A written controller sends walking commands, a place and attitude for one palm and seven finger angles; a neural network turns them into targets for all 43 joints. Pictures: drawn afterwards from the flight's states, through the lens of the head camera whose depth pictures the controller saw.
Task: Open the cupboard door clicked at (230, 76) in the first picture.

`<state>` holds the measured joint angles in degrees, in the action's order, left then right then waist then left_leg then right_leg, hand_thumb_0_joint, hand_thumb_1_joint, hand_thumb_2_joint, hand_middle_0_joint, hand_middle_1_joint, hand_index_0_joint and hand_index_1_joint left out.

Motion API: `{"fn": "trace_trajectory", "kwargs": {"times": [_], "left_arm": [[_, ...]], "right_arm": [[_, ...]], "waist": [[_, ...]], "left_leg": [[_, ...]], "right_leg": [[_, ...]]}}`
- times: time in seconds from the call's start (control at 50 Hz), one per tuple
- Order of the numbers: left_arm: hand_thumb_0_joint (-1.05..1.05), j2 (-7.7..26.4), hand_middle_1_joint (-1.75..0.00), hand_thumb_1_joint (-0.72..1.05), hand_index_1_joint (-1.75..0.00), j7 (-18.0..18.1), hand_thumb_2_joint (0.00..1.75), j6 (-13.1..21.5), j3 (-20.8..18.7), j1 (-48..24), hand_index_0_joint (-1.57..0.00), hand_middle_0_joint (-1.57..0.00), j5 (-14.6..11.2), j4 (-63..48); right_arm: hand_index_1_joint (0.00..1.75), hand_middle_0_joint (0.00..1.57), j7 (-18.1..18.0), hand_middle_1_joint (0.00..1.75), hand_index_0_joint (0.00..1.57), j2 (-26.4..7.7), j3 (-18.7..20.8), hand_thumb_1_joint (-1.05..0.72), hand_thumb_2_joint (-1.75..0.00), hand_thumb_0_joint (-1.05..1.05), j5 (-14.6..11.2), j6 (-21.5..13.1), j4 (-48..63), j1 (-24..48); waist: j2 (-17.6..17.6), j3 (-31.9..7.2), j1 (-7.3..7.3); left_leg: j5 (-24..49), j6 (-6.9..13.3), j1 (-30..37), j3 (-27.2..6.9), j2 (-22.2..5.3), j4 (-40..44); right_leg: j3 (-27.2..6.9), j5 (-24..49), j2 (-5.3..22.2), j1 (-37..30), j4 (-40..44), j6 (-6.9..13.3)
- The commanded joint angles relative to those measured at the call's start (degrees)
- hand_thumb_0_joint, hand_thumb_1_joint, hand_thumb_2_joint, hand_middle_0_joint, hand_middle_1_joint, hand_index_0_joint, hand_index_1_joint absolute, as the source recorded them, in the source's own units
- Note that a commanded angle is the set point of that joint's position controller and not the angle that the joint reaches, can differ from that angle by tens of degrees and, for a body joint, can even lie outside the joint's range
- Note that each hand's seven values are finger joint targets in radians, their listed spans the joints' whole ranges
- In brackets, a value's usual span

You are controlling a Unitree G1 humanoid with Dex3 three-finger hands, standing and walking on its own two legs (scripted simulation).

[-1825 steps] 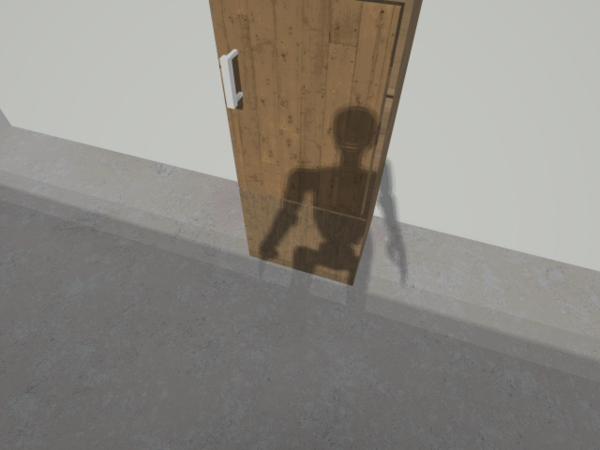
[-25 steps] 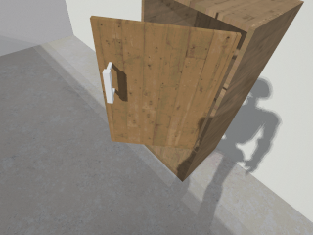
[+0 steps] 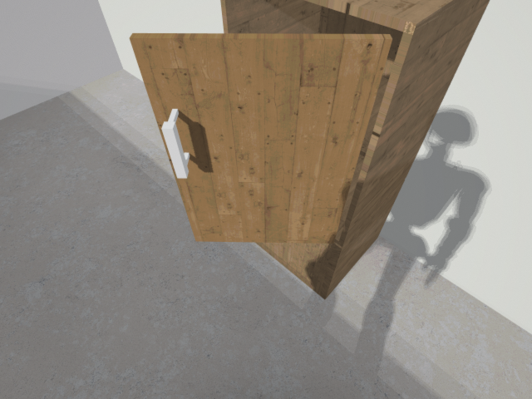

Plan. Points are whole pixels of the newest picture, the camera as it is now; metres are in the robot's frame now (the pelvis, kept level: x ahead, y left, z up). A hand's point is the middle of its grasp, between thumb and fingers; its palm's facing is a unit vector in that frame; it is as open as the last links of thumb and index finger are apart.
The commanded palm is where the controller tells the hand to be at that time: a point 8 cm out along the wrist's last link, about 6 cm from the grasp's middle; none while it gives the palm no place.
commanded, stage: look again from close up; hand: left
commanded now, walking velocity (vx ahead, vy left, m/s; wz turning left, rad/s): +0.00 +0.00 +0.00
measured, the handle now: (178, 144) +0.55 +0.20 +0.06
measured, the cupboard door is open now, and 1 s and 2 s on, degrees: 42 42 42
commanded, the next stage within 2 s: raise the hand with hooked fingers in 0.24 s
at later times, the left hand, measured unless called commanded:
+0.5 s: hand (154, 361) +0.18 +0.18 -0.04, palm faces +0.26 -0.95 -0.18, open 7.4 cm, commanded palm +0.12 +0.22 -0.05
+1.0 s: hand (157, 353) +0.18 +0.17 +0.00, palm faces -0.02 -0.99 -0.11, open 10.0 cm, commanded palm +0.15 +0.24 -0.01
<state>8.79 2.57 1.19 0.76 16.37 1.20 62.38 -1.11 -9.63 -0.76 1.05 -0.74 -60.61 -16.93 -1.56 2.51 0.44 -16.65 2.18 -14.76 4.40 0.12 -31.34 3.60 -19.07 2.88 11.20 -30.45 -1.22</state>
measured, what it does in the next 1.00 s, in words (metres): lowers itself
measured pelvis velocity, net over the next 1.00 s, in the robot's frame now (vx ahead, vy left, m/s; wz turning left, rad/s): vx -0.04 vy -0.06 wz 0.04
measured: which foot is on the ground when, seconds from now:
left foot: down 0.00-1.00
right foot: down 0.00-1.00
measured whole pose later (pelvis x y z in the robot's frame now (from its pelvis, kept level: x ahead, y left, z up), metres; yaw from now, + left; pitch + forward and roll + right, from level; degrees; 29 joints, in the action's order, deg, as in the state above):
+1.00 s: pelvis -0.04 -0.06 -0.07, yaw +2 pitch +11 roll -2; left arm 17.0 -24.7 27.0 -14.3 13.8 -18.7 7.5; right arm -5.3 -13.0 -1.3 -2.5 -14.1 -36.3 -10.1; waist -1.7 -4.9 -1.4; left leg -25.9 -2.0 -47.2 -2.6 -4.0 -62.2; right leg 9.3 -30.6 0.0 41.4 -60.9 4.0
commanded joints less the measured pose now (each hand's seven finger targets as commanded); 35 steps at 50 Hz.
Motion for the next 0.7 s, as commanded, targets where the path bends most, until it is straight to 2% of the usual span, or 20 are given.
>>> {"fn": "trace_trajectory", "kwargs": {"times": [0.0,0.06,0.3,0.32,0.34,0.36,0.38,0.4,0.42,0.44,0.46,0.48,0.5,0.52,0.56,0.58,0.6,0.62,0.66,0.68], "left_arm": [[0.0,5.59,-0.3,0.9,-0.3,-0.07,0.9,0.45,-0.92,3.12,-0.2,-0.2,-0.36,-2.51],[0.0,6.26,-0.3,0.9,-0.3,-0.1,0.9,0.3,-0.96,2.82,-0.2,-0.2,-0.44,-2.62],[0.0,8.33,-0.3,0.9,-0.3,-0.2,0.9,0.37,-1.17,2.03,-0.2,-0.2,-0.44,-2.5],[0.0,7.56,-0.3,0.9,-0.3,1.89,0.9,0.99,-1.21,5.59,-0.2,-0.2,0.27,-0.94],[0.0,22.58,-0.32,0.88,-0.32,2.08,0.89,13.08,-12.19,-37.23,-0.2,-0.2,-10.69,-92.45],[0.0,16.5,-0.33,0.85,-0.33,3.76,0.88,9.58,-8.94,-7.15,-0.2,-0.2,-5.71,-75.55],[0.0,13.7,-0.34,0.83,-0.34,6.47,0.87,6.49,-7.82,-5.06,-0.21,-0.21,-6.96,-70.31],[0.0,-2.5,-0.36,0.81,-0.36,5.59,0.86,0.96,1.39,11.37,-0.21,-0.21,-8.46,-58.02],[0.0,0.76,-0.37,0.78,-0.37,4.43,0.85,2.82,-0.99,-0.26,-0.21,-0.21,-10.33,-68.37],[0.0,4.55,-0.39,0.76,-0.39,3.26,0.84,5.7,-5.1,-0.42,-0.21,-0.21,-9.95,-67.8],[0.0,4.79,-0.4,0.74,-0.4,2.04,0.83,8.84,-6.7,2.54,-0.21,-0.21,-9.66,-63.86],[0.0,3.81,-0.42,0.71,-0.42,0.15,0.82,11.49,-8.7,10.09,-0.21,-0.21,-9.98,-57.15],[0.0,0.85,-0.43,0.69,-0.43,-2.6,0.81,14.96,-7.93,13.94,-0.22,-0.22,-10.8,-51.4],[0.0,0.56,-0.45,0.67,-0.45,-5.83,0.8,19.1,-9.19,17.4,-0.22,-0.22,-12.02,-48.82],[0.0,2.25,-0.48,0.62,-0.48,-13.26,0.78,27.1,-11.33,19.67,-0.22,-0.22,-14.47,-49.49],[0.0,5.28,-0.5,0.6,-0.5,-17.19,0.77,29.7,-14.44,20.57,-0.22,-0.22,-15.09,-47.67],[0.0,6.8,-0.51,0.57,-0.51,-21.21,0.76,31.69,-15.4,18.71,-0.22,-0.22,-16.33,-47.71],[0.0,10.18,-0.53,0.55,-0.53,-22.97,0.75,31.72,-19.08,17.38,-0.22,-0.22,-16.8,-47.29],[0.0,14.13,-0.55,0.5,-0.55,-24.18,0.73,30.87,-22.28,10.65,-0.23,-0.23,-18.25,-56.15],[0.0,15.9,-0.57,0.48,-0.57,-23.84,0.72,30.64,-23.24,6.01,-0.23,-0.23,-19.25,-60.66]], "right_arm": [[0.3,0.2,-0.1,0.3,0.2,-5.48,0.91,-0.9,-0.9,0.0,-0.2,-1.33,2.66,-1.62],[0.3,0.2,-0.1,0.3,0.2,-5.7,0.87,-0.9,-0.9,0.0,-0.29,-1.24,2.08,-1.25],[0.3,0.2,-0.31,0.3,0.2,-6.29,0.99,-0.9,-0.9,0.0,-0.37,-1.24,0.17,1.34],[0.3,0.2,-0.09,0.3,0.2,-7.66,1.51,-0.9,-0.9,0.0,-0.91,-1.21,3.33,3.59],[0.3,0.2,-1.79,0.3,0.2,-15.9,3.72,-0.9,-0.9,0.0,-3.55,-9.66,22.17,1.8],[0.3,0.2,-3.75,0.3,0.2,-9.93,1.23,-0.9,-0.9,0.0,-2.68,-15.38,19.32,6.03],[0.3,0.2,-4.14,0.3,0.2,-9.59,2.12,-0.9,-0.9,0.0,-3.16,-16.38,15.55,6.01],[0.3,0.2,-3.45,0.3,0.2,-7.25,2.32,-0.9,-0.9,0.0,-4.05,-15.84,15.28,3.99],[0.3,0.2,-2.96,0.3,0.2,-10.34,3.14,-0.9,-0.9,0.0,-4.22,-16.15,20.17,5.8],[0.3,0.2,-3.05,0.3,0.2,-11.67,4.32,-0.9,-0.9,0.0,-3.32,-16.61,21.36,5.95],[0.3,0.2,-3.11,0.3,0.2,-11.82,4.46,-0.9,-0.9,0.0,-2.24,-16.68,22.44,6.16],[0.3,0.2,-2.76,0.3,0.2,-11.6,4.89,-0.9,-0.9,0.0,-2.23,-16.19,23.65,6.49],[0.3,0.2,-2.2,0.3,0.2,-11.32,4.94,-0.9,-0.9,0.0,-1.74,-15.79,24.61,6.95],[0.3,0.2,-1.68,0.3,0.2,-11.3,5.38,-0.9,-0.9,0.0,-1.44,-15.72,25.97,8.7],[0.3,0.2,-0.55,0.3,0.2,-11.59,6.22,-0.9,-0.9,0.0,-1.38,-15.9,28.74,10.56],[0.3,0.2,0.25,0.3,0.2,-11.8,6.65,-0.9,-0.9,0.0,-1.88,-15.77,30.24,10.66],[0.3,0.2,0.6,0.3,0.2,-12.31,6.52,-0.9,-0.9,0.0,-2.11,-15.88,32.1,11.23],[0.3,0.2,0.34,0.3,0.2,-12.21,6.77,-0.9,-0.9,0.0,-2.68,-15.61,33.64,11.6],[0.3,0.2,-0.47,0.3,0.2,-11.85,6.45,-0.9,-0.9,0.0,-2.99,-14.97,36.66,12.02],[0.3,0.2,-0.89,0.3,0.2,-11.71,6.25,-0.9,-0.9,0.0,-2.86,-14.68,37.3,11.48]], "waist": [[2.69,-0.19,-0.53],[4.08,0.88,-0.63],[1.06,-0.88,-0.85],[3.73,0.83,-1.47],[-9.51,-29.4,3.91],[-18.78,-27.33,-1.68],[-16.09,-22.62,-0.45],[-8.63,-13.28,1.33],[-5.09,-5.44,1.67],[-1.85,-5.4,2.47],[3.98,-2.8,2.43],[8.31,-1.16,0.67],[15.92,-1.17,-0.13],[18.58,-1.53,-1.98],[17.88,-6.56,-3.72],[12.29,-8.17,-4.84],[9.67,-11.1,-4.18],[8.5,-14.21,-4.66],[3.4,-19.9,-4.91],[-0.27,-20.62,-4.5]], "left_leg": [[10.03,0.69,0.74,-6.74,-5.81,7.83],[10.1,0.54,1.22,-6.37,-5.68,8.38],[14.66,-0.02,4.89,-4.96,-5.84,8.26],[23.01,-1.52,1.93,-4.24,-7.42,-2.41],[31.38,-1.13,17.61,-5.64,-1.59,4.12],[41.06,-1.27,25.77,-6.37,-4.89,7.16],[37.21,-3.33,18.15,-5.36,-4.33,5.82],[31.66,-2.28,13.37,-5.65,-4.57,6.18],[24.19,-1.9,7.07,-6.59,-3.99,5.07],[17.47,-1.78,4.05,-5.86,-2.67,2.39],[13.37,-1.59,-0.66,-5.73,-1.59,-0.12],[11.74,-1.89,-4.79,-5.29,-1.05,-2.06],[9.97,-2.15,-9.31,-5.05,-0.81,-4.83],[7.38,-2.47,-14.51,-4.44,-0.44,-7.62],[5.47,-2.87,-20.17,-3.2,0.45,-12.38],[6.31,-3.25,-20.74,-2.83,0.94,-14.01],[6.47,-3.24,-21.7,-2.28,1.45,-16.29],[5.71,-2.93,-23.81,-1.28,1.83,-18.19],[3.81,-2.19,-25.25,-0.2,2.37,-20.42],[2.22,-2.04,-25.56,-0.67,2.21,-21.46]], "right_leg": [[-3.91,7.41,2.7,0.65,4.7,3.1],[-4.15,7.91,3.11,1.06,5.47,2.94],[-5.06,15.15,3.84,-0.65,6.92,2.88],[-7.98,32.6,6.13,0.97,7.04,2.08],[-1.51,32.37,0.64,-2.09,0.91,3.8],[-0.52,15.65,-1.79,2.48,-3.54,3.97],[0.73,7.31,-1.41,4.05,-3.8,3.13],[1.55,5.04,-1.72,8.3,-1.94,2.21],[1.85,7.23,-1.31,9.01,-0.28,2.05],[2.34,8.27,-1.67,10.59,1.18,2.17],[3.14,8.26,-2.15,13.5,0.61,2.01],[3.79,7.86,-2.53,15.02,-1.07,2.11],[4.2,7.71,-3.03,18.3,-4.25,1.81],[3.54,6.61,-3.02,20.62,-7.29,1.71],[1.76,8.3,-2.59,21.15,-12.38,1.94],[0.43,10.84,-1.93,19.79,-14.3,2.68],[-0.98,13.4,-1.26,18.77,-15.8,2.61],[-2.78,13.09,-0.72,17.97,-16.41,2.26],[-6.18,9.27,-0.08,16.94,-16.21,1.51],[-7.74,5.19,-0.09,18.22,-15.86,1.42]]}}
